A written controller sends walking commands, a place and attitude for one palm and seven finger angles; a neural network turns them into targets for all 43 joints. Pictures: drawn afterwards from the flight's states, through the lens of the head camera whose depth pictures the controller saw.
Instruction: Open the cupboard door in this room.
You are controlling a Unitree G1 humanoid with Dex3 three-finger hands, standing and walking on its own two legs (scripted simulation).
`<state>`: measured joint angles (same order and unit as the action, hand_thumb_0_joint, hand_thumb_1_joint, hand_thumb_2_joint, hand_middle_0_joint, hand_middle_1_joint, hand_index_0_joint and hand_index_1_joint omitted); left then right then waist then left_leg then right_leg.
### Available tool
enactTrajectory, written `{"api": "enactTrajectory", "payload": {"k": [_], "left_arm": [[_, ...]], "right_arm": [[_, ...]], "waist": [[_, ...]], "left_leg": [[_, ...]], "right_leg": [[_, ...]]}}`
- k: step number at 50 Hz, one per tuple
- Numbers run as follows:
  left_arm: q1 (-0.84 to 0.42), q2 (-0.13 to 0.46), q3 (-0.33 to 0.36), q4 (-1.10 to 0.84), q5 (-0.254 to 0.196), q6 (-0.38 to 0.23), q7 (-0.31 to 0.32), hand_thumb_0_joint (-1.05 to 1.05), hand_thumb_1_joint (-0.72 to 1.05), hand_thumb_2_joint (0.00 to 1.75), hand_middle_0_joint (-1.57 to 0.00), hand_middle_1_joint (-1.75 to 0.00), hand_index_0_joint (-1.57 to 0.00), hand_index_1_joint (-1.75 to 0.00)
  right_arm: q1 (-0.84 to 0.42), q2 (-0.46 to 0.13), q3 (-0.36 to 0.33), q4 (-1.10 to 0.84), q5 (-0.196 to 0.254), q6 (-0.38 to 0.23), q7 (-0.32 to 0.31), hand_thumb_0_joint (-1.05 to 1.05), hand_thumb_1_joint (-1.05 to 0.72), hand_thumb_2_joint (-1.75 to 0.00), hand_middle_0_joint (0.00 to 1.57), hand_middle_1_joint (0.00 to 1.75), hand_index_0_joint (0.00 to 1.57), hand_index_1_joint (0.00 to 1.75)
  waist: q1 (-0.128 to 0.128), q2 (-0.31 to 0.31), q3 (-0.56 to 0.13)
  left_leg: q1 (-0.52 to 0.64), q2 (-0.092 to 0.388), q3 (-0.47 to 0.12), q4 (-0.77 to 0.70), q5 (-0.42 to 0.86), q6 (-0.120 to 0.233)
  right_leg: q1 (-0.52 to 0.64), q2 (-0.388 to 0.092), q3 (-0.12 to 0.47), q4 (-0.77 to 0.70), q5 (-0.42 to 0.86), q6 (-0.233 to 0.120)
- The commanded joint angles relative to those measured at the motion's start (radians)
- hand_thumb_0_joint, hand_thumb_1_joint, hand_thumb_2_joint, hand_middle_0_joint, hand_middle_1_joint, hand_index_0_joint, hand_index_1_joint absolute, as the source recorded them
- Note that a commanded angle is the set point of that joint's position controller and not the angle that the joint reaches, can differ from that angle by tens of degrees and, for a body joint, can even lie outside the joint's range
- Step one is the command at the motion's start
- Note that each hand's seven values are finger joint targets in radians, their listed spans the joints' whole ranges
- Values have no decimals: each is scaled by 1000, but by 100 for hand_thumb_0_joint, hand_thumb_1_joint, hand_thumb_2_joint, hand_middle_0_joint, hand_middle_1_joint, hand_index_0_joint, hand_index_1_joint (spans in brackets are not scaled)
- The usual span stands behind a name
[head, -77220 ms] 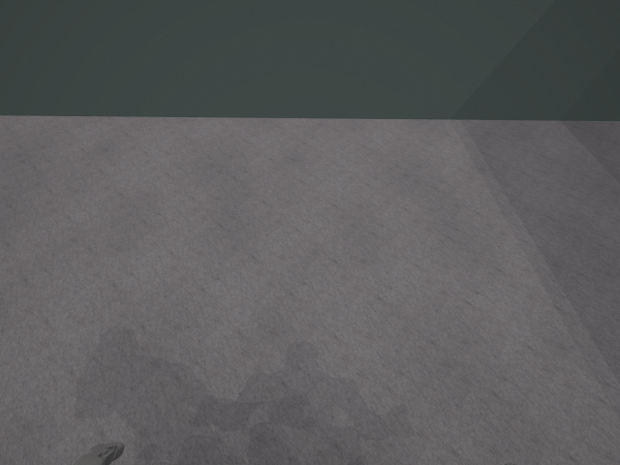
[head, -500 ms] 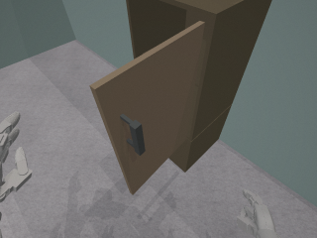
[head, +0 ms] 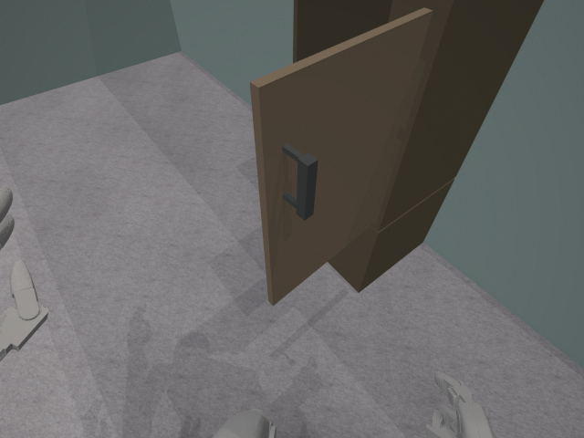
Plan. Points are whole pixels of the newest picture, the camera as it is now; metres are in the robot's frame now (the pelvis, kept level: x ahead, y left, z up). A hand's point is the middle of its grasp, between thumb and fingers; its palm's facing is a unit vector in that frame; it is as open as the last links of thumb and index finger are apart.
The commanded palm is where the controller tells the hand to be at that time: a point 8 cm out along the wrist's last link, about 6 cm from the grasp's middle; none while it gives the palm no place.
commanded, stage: step back with the hand held close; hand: left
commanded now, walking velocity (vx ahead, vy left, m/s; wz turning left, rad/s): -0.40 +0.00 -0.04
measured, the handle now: (297, 182) +0.48 +0.05 +0.08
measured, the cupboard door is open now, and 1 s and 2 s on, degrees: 94 94 94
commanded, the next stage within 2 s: stop stepping back and stand still in 0.08 s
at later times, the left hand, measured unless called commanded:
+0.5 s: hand out of the picture +0.08 +0.23 +0.18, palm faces +0.38 -0.79 -0.48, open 7.4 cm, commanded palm +0.03 +0.27 +0.19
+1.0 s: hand out of the picture +0.05 +0.26 +0.18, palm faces +0.38 -0.81 -0.46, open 7.4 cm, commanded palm +0.00 +0.30 +0.19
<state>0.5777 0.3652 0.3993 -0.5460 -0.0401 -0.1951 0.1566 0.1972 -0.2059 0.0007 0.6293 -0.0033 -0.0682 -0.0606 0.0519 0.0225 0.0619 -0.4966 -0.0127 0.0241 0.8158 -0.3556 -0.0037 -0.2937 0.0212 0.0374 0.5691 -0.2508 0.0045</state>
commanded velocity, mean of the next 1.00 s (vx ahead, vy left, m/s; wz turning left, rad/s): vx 0.05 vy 0.03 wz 0.00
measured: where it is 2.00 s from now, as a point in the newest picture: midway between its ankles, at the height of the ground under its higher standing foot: outside the picture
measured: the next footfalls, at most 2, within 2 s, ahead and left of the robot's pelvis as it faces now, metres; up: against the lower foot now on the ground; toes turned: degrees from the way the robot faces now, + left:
left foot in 0.08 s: +0.07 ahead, +0.11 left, +0.00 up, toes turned +1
right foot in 0.38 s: -0.15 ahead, -0.10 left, +0.00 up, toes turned -4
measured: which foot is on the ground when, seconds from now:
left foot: up 0.00-0.06, down 0.08-0.38, up 0.40-0.64, down 0.66-1.00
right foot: down 0.00-0.08, up 0.10-0.36, down 0.38-1.00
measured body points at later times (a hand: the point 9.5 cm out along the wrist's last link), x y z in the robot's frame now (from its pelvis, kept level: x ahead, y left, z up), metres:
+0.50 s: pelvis -0.12 -0.02 +0.01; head -0.13 -0.02 +0.46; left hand +0.05 +0.27 +0.21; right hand +0.00 -0.27 -0.09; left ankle -0.06 +0.11 -0.68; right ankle -0.19 -0.10 -0.73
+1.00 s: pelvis -0.16 +0.01 +0.01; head -0.16 +0.01 +0.46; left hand +0.03 +0.30 +0.20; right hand -0.01 -0.22 -0.07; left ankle -0.12 +0.11 -0.73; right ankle -0.19 -0.10 -0.73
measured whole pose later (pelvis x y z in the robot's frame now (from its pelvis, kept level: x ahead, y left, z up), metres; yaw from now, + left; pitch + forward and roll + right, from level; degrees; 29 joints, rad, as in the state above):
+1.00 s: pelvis -0.16 +0.01 +0.01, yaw -3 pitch -1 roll -1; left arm 0.55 0.40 0.41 -0.46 -0.05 -0.22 0.15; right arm 0.22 -0.19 0.02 0.62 0.00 -0.13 -0.06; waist -0.01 0.01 0.01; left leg -0.28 0.04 0.09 0.51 -0.22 0.02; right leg -0.16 0.03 -0.02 0.47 -0.30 -0.02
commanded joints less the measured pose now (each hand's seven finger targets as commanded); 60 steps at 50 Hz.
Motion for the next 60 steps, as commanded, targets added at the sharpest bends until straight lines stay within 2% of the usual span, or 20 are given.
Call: {"api": "enactTrajectory", "payload": {"k": [1, 2, 3, 4, 5, 6, 9, 13, 16, 17, 18, 19, 20, 24, 29, 31, 34, 36, 42, 60], "left_arm": [[-192, 233, 113, -183, -4, -45, 28, 0, 90, 90, -20, -30, -20, -30], [-212, 238, 113, -196, -9, -55, 28, 0, 90, 90, -20, -30, -20, -30], [-225, 246, 127, -228, -3, -69, 34, 0, 90, 90, -20, -30, -20, -30], [-232, 275, 152, -221, 6, -73, 41, 0, 90, 90, -20, -30, -20, -30], [-200, 254, 168, -179, -8, -87, 39, 0, 90, 90, -20, -30, -20, -30], [-141, 246, 165, -154, -10, -88, 27, 0, 90, 90, -20, -30, -20, -30], [-91, 225, 156, -259, -21, -77, 20, 0, 90, 90, -20, -30, -20, -30], [7, 203, 143, -280, -28, -46, 26, 0, 90, 90, -20, -30, -20, -30], [14, 222, 159, -221, -20, -30, 36, 0, 90, 90, -20, -30, -20, -30], [11, 235, 165, -205, -17, -29, 33, 0, 90, 90, -20, -30, -20, -30], [4, 258, 177, -186, -15, -30, 30, 0, 90, 90, -20, -30, -20, -30], [-6, 303, 213, -187, -23, -31, 35, 0, 90, 90, -20, -30, -20, -30], [-74, 311, 197, -217, -27, -44, 38, 0, 90, 90, -20, -30, -20, -30], [-94, 240, 139, -64, -15, -50, 24, 0, 90, 90, -20, -30, -20, -30], [-176, 209, 82, 8, 5, -63, 26, 0, 90, 90, -20, -30, -20, -30], [-173, 209, 81, -15, 6, -67, 28, 0, 90, 90, -20, -30, -20, -30], [-158, 245, 120, -107, 5, -83, 27, 0, 90, 90, -20, -30, -20, -30], [-129, 259, 139, -158, 10, -86, 27, 0, 90, 90, -20, -30, -20, -30], [-65, 219, 143, -129, -4, -89, 24, 0, 90, 90, -20, -30, -20, -30], [-92, 204, 111, -139, 2, -53, 23, 0, 90, 90, -20, -30, -20, -30]], "right_arm": [[-83, -103, -30, -148, -1, -54, -35, 0, -90, -90, 20, 30, 20, 30], [-100, -123, -28, -149, 4, -60, -46, 0, -90, -90, 20, 30, 20, 30], [-106, -155, -37, -165, 2, -70, -46, 0, -90, -90, 20, 30, 20, 30], [-94, -129, -45, -157, -11, -84, -49, 0, -90, -90, 20, 30, 20, 30], [-53, -111, -48, -143, -14, -103, -35, 0, -90, -90, 20, 30, 20, 30], [-56, -113, -53, -137, -23, -111, -24, 0, -90, -90, 20, 30, 20, 30], [-67, -128, -73, -146, -15, -111, 2, 0, -90, -90, 20, 30, 20, 30], [-83, -118, -55, -174, 2, -110, 18, 0, -90, -90, 20, 30, 20, 30], [-84, -107, -43, -169, -3, -93, 0, 0, -90, -90, 20, 30, 20, 30], [-82, -96, -43, -167, -2, -84, -1, 0, -90, -90, 20, 30, 20, 30], [-78, -86, -47, -166, -4, -68, 1, 0, -90, -90, 20, 30, 20, 30], [-81, -105, -47, -158, -9, -59, -3, 0, -90, -90, 20, 30, 20, 30], [-84, -109, -39, -135, -17, -59, -6, 0, -90, -90, 20, 30, 20, 30], [-76, -120, -45, -120, 9, -79, -14, 0, -90, -90, 20, 30, 20, 30], [-71, -122, -46, -104, 6, -113, -37, 0, -90, -90, 20, 30, 20, 30], [-50, -135, -52, -110, 0, -114, -35, 0, -90, -90, 20, 30, 20, 30], [-41, -160, -66, -136, 10, -110, -29, 0, -90, -90, 20, 30, 20, 30], [-38, -131, -41, -135, 2, -106, -25, 0, -90, -90, 20, 30, 20, 30], [-40, -123, -47, -148, 6, -114, -9, 0, -90, -90, 20, 30, 20, 30], [-68, -114, -26, -163, 1, -115, -23, 0, -90, -90, 20, 30, 20, 30]], "waist": [[-74, -95, -79], [-64, 46, -69], [-42, 250, -100], [-39, 285, -121], [-34, 185, -153], [-43, 221, -193], [-46, 162, -218], [-60, 235, -178], [-60, 227, -154], [-62, 149, -151], [-72, -18, -130], [-60, -151, -100], [-57, -141, -81], [-69, -133, -113], [-50, -150, -36], [-51, -117, -39], [-51, 37, -111], [-56, 137, -117], [-64, 28, -99], [-53, 51, -130]], "left_leg": [[265, 15, -17, -309, 56, -9], [270, 71, -52, -445, 184, -2], [215, 241, -250, -507, 383, 60], [189, 352, -339, -517, 515, 124], [235, 357, -287, -505, 590, 160], [169, 369, -314, -541, 408, 164], [196, 330, -226, -498, 383, 174], [115, 246, -192, -649, -216, 107], [14, 152, -108, -646, -333, 31], [44, 86, -36, -529, -256, -1], [94, 28, 19, -277, -117, -26], [134, 7, -28, -11, 1, -26], [27, 25, -49, 109, 28, -19], [-71, 51, -21, 38, 73, -13], [191, 19, 70, -284, 69, 42], [283, 40, 38, -372, 89, 62], [414, 154, -103, -356, 324, 103], [335, 164, -114, -385, 412, 101], [249, 84, -20, -330, 205, 31], [277, 107, -55, -503, 92, 18]], "right_leg": [[-123, -156, 113, -138, 244, -65], [-102, -82, 58, -39, 186, -20], [-79, -5, 4, 113, -1, 15], [-83, 9, 7, 283, -244, 14], [-107, 39, 30, 392, -295, 5], [-69, 34, 31, 482, -306, 9], [-67, 30, 28, 486, -204, 15], [56, 52, -90, 229, -236, 7], [275, 74, -163, -88, -242, -26], [254, 26, -113, -228, -245, -48], [117, -122, 94, -354, -298, -111], [-77, -298, 330, -461, -310, -178], [-40, -367, 331, -446, -143, -204], [186, -264, 155, -256, 260, -117], [74, -227, 135, -249, 132, -93], [42, -182, 113, -208, 56, -61], [-9, -82, 41, -71, 193, 9], [47, -48, -28, -43, 163, -1], [90, -93, 91, -183, 156, -47], [130, -36, -10, -231, 58, -4]]}}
